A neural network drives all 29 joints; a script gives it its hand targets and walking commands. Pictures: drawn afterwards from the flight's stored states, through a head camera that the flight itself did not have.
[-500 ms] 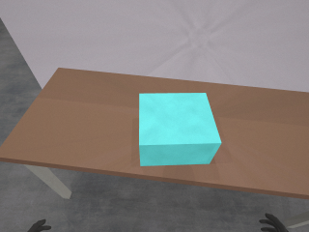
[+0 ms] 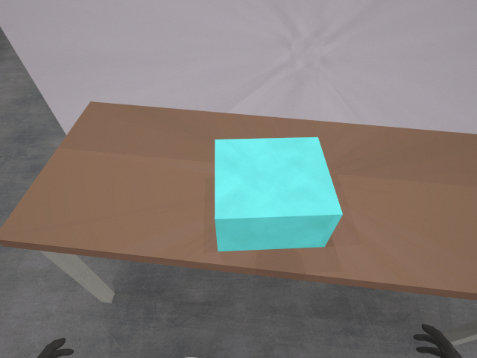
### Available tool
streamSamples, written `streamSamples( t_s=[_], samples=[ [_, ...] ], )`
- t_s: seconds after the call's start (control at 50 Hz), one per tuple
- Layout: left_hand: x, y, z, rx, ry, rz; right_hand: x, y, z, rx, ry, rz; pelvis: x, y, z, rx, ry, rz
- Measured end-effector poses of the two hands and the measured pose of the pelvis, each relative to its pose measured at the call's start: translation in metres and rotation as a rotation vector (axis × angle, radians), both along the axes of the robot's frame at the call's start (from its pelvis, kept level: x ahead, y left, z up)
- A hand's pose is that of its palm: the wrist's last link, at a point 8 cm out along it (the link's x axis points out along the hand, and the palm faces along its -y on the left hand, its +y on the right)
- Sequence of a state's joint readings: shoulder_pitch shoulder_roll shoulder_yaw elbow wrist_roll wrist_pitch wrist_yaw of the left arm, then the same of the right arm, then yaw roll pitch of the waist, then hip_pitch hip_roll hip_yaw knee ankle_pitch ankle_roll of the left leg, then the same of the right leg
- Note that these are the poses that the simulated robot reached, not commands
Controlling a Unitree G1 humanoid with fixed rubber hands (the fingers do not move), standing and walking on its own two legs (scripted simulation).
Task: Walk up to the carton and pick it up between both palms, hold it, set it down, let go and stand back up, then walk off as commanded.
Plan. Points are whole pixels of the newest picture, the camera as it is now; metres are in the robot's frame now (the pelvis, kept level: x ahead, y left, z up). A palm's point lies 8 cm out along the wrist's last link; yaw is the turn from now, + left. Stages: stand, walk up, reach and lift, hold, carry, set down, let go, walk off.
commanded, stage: walk up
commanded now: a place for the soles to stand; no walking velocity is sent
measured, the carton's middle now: (269, 192) +0.48 -0.05 -0.09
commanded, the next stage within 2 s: reach and lift in 1.92 s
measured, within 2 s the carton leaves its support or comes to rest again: neither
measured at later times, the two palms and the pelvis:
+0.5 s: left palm out of the picture +0.04 +0.34 -0.11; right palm out of the picture +0.10 -0.33 -0.08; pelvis -0.02 +0.00 +0.00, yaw +1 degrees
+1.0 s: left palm out of the picture +0.08 +0.34 -0.10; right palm out of the picture +0.14 -0.33 -0.08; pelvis +0.01 +0.00 +0.00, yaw +1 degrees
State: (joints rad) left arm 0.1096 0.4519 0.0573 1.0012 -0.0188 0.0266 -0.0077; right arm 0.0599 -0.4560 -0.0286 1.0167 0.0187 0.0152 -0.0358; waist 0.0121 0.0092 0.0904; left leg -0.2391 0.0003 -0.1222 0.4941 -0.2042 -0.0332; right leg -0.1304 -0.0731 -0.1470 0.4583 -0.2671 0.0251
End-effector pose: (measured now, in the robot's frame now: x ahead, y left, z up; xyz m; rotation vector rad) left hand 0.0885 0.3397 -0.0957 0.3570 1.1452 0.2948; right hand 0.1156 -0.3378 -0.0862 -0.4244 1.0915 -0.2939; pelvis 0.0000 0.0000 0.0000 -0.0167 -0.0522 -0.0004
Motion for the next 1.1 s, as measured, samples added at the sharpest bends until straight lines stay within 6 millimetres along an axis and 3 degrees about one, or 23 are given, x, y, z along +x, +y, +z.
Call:
streamSamples(
  t_s=[0.28, 0.5, 0.76, 0.9, 1.1],
  samples=[
    [-0.026, -0.002, -0.006, -0.03, -0.014, 0.003, -0.03, 0.012, -0.003, 0.022, 0.028, 0.009, -0.02, 0.002, -0.001, -0.003, 0.001, 0.013],
    [-0.053, -0.002, -0.012, -0.037, 0.044, 0.025, -0.017, 0.008, 0.002, 0.011, 0.012, 0.037, -0.018, 0.0, -0.001, -0.005, 0.014, 0.017],
    [-0.025, -0.001, -0.003, -0.016, 0.0, 0.018, 0.019, 0.015, 0.001, 0.029, -0.033, 0.067, -0.001, -0.001, -0.001, -0.004, 0.017, 0.019],
    [-0.006, -0.001, -0.005, -0.024, -0.03, 0.005, 0.023, 0.014, 0.003, 0.016, -0.046, 0.06, 0.007, 0.001, -0.003, 0.005, 0.01, 0.012],
    [-0.018, -0.005, 0.0, -0.006, 0.01, 0.019, 0.018, 0.003, -0.001, 0.021, -0.023, 0.045, 0.005, -0.005, 0.0, 0.002, 0.009, 0.017]
  ],
)
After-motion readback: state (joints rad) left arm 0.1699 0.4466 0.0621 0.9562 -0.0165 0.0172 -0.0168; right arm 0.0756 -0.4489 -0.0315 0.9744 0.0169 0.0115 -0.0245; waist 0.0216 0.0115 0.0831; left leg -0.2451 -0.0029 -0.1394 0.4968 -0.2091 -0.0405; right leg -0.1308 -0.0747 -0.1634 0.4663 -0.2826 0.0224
